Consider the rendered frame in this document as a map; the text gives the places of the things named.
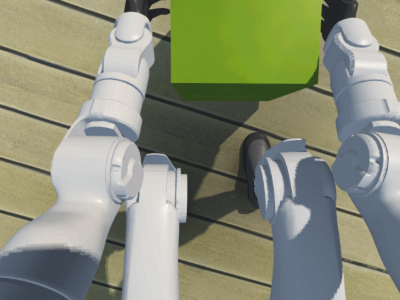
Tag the robot left hand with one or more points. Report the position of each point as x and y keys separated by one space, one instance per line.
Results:
x=142 y=7

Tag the robot right foot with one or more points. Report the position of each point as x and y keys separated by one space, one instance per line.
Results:
x=255 y=145

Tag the right robot forearm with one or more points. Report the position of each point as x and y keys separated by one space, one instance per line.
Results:
x=359 y=80

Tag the robot right hand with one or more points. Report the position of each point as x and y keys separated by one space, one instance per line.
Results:
x=336 y=11

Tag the left robot shin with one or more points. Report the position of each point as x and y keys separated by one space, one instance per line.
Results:
x=153 y=158

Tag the robot left upper arm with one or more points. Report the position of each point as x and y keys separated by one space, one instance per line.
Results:
x=56 y=255

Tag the carton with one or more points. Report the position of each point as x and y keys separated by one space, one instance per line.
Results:
x=244 y=50

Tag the robot right upper arm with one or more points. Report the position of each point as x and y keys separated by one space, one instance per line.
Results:
x=367 y=167

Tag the left robot forearm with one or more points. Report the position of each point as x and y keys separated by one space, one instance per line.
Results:
x=118 y=93

